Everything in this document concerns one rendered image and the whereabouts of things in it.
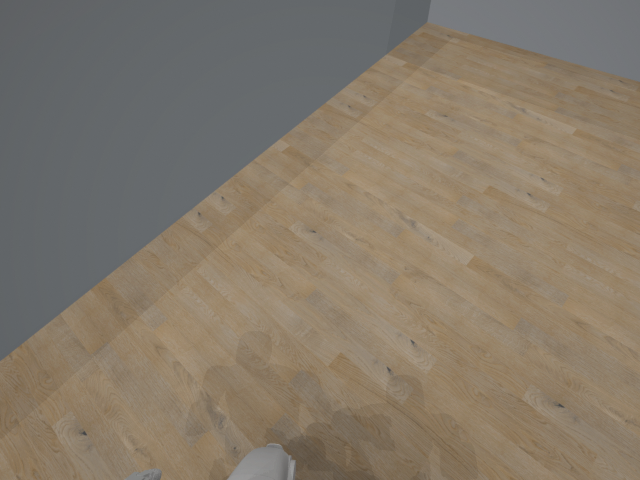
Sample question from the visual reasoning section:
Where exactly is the robot left thigh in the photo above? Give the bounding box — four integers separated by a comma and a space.
227, 447, 296, 480

